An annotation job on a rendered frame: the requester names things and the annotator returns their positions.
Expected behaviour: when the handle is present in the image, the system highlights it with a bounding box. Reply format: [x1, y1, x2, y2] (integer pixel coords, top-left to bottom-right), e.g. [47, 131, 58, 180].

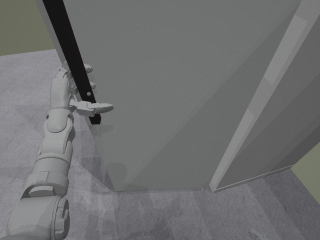
[42, 0, 101, 125]

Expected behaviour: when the left robot forearm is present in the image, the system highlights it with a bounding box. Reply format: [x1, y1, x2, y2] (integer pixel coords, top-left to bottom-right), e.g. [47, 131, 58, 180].
[6, 108, 76, 236]

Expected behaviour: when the left robot hand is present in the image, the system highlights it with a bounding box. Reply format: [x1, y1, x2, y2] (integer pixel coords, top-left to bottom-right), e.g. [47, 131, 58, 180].
[50, 60, 114, 117]

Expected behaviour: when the right robot hand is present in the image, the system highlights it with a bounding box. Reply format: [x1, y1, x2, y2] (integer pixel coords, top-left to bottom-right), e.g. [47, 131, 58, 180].
[248, 228, 269, 240]

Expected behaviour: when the robot left upper arm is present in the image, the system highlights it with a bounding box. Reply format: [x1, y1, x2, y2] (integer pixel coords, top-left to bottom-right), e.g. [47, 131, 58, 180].
[0, 195, 70, 240]

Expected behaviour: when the fridge door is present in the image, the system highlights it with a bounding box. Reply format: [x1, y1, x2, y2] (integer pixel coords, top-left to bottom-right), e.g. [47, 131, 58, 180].
[35, 0, 302, 191]

